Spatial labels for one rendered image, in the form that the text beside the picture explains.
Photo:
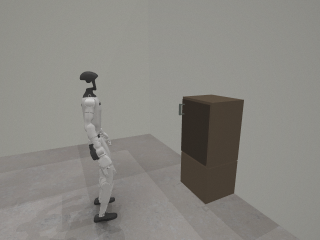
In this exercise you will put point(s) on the right robot foot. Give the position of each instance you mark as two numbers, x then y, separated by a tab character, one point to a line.
107	217

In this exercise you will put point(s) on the handle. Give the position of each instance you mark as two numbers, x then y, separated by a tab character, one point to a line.
180	109

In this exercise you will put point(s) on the robot left hand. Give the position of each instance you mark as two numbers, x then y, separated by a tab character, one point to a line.
105	136

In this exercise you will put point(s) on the right robot forearm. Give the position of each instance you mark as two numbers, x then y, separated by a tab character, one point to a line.
93	137

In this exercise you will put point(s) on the robot right hand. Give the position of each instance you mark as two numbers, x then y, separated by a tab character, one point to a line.
105	162

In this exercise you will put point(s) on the cupboard door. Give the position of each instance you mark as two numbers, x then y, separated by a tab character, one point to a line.
195	129

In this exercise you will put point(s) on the robot torso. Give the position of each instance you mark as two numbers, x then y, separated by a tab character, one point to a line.
96	119

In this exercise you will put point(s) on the right robot upper arm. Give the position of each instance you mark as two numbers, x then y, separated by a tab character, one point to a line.
89	107

